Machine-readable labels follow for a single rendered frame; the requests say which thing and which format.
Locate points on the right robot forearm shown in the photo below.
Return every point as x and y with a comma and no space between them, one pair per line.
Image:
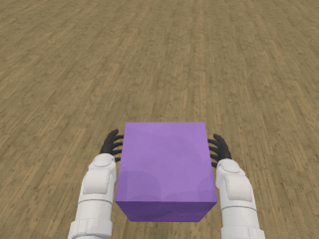
237,202

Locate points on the right robot hand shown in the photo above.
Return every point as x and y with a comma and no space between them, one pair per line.
221,149

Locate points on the left robot hand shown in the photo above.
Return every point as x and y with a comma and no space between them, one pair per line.
109,144

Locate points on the left robot forearm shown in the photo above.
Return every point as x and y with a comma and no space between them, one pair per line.
93,216

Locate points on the carton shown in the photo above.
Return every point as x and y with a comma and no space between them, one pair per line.
165,172

